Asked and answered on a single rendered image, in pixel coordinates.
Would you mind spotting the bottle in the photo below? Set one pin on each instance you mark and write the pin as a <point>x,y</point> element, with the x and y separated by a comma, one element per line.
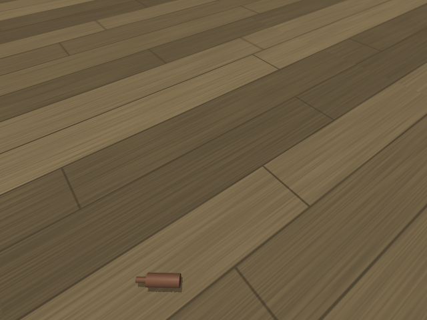
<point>161,280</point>

